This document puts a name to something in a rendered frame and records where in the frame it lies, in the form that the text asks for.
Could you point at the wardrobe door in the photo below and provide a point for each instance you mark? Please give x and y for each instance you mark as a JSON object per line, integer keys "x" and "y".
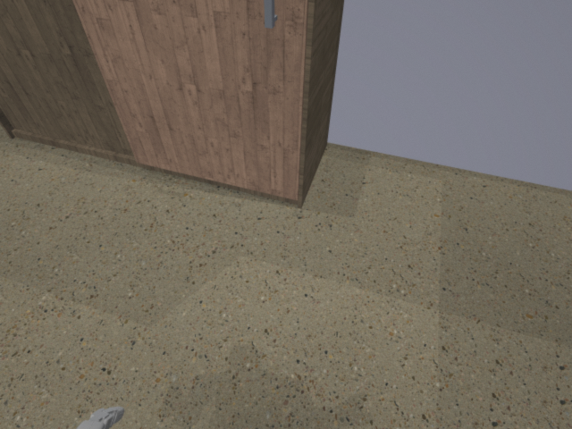
{"x": 50, "y": 82}
{"x": 201, "y": 87}

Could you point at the left robot hand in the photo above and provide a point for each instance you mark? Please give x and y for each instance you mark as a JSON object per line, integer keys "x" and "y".
{"x": 103, "y": 418}

